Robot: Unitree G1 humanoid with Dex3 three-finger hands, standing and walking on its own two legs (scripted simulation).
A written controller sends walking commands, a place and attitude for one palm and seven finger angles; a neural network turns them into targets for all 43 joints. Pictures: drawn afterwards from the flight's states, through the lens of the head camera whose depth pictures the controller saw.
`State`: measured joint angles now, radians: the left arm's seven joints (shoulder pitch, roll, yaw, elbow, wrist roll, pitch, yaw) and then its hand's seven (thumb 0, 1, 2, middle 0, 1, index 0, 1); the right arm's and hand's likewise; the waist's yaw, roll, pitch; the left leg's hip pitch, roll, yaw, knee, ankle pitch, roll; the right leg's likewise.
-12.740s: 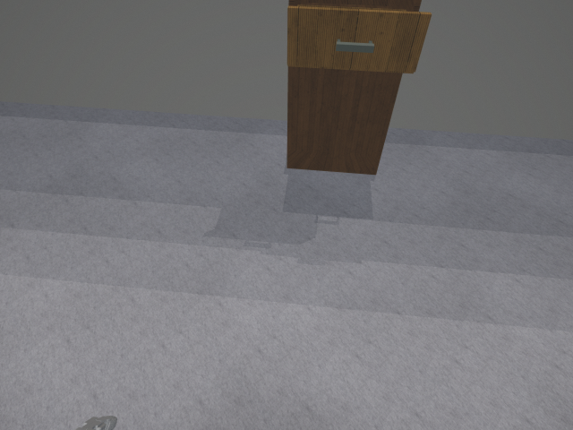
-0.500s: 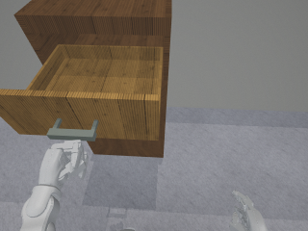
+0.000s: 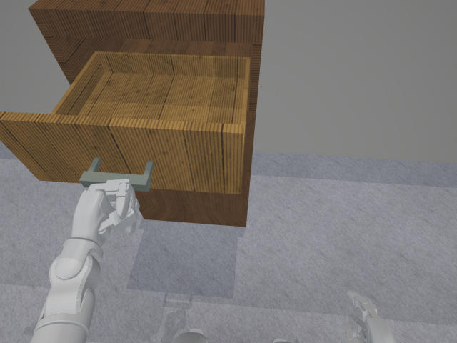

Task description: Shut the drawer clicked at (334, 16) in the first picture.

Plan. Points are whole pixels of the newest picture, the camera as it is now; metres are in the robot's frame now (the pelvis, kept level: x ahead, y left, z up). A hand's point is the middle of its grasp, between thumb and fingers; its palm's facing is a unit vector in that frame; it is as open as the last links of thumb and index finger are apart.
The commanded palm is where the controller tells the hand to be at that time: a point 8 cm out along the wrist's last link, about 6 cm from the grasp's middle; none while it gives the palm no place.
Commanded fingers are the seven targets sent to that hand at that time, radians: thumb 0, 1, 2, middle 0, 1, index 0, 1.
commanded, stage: push the drawer shut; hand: left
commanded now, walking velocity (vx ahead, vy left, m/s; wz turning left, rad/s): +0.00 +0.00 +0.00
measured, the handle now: (119, 172) +0.39 +0.23 +0.07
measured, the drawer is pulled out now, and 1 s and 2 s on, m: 0.27 0.15 0.03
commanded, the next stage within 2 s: none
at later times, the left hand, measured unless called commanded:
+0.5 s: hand (143, 180) +0.38 +0.18 +0.06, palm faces -0.03 -1.00 -0.05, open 3.1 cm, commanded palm +0.37 +0.22 +0.07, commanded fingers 0.00 0.90 0.90 -1.40 -1.60 -1.40 -1.60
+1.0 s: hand (151, 156) +0.43 +0.18 +0.06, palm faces -0.03 -1.00 -0.04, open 3.1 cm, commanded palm +0.43 +0.22 +0.07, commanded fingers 0.00 0.90 0.90 -1.40 -1.60 -1.40 -1.60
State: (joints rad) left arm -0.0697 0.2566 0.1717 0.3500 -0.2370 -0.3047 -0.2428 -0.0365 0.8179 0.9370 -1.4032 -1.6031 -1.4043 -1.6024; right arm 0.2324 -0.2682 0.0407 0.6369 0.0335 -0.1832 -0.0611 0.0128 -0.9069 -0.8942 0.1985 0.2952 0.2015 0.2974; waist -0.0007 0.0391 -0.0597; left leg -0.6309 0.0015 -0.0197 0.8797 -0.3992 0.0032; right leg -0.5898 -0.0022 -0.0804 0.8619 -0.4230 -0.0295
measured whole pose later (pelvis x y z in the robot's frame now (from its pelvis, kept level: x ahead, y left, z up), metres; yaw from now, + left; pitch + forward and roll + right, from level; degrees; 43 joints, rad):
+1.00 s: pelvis -0.01 +0.01 -0.01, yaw -2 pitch +13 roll -1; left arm -0.64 0.36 0.28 0.98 -0.15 -0.39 -0.22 0.01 0.82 0.94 -1.40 -1.60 -1.40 -1.60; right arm 0.31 -0.27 0.04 0.66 0.02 -0.06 -0.03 0.01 -0.91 -0.89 0.20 0.30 0.20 0.30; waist -0.08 0.02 -0.07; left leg -0.75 0.01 0.00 0.92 -0.39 0.01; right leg -0.72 0.01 -0.06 0.89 -0.40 -0.02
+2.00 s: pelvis -0.01 +0.02 -0.03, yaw -4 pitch +23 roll -4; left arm -1.08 0.61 0.42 1.30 -0.01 -0.33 -0.21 0.04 0.82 0.93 -1.40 -1.60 -1.40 -1.60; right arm 0.42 -0.28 0.06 0.65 -0.04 0.02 0.01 0.00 -0.91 -0.89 0.20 0.29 0.20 0.30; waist -0.22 0.04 -0.08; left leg -1.00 0.05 -0.01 1.03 -0.43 0.02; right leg -0.94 0.04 -0.07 0.95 -0.40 -0.02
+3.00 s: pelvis -0.02 +0.04 -0.04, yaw -5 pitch +26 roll -6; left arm -1.26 0.71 0.41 1.33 0.04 -0.24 -0.19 0.02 0.68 0.87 -1.40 -1.60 -1.40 -1.60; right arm 0.48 -0.27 0.10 0.63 -0.07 0.02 0.03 0.00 -0.91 -0.89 0.20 0.30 0.20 0.30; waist -0.29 0.05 -0.07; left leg -1.13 0.04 -0.03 1.09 -0.43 0.05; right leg -1.05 0.04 -0.08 0.97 -0.38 0.01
